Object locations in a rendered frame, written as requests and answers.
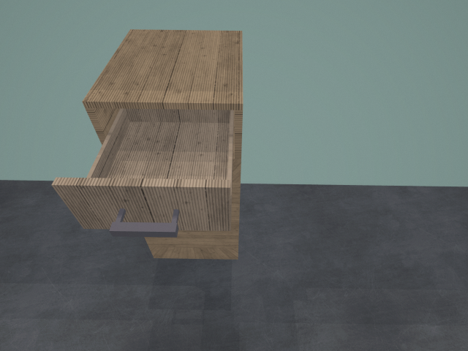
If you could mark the drawer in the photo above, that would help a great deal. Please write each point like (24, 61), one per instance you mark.
(154, 161)

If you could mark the cabinet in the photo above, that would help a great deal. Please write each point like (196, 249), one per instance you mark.
(182, 70)

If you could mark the handle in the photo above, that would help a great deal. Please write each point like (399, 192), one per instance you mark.
(144, 229)

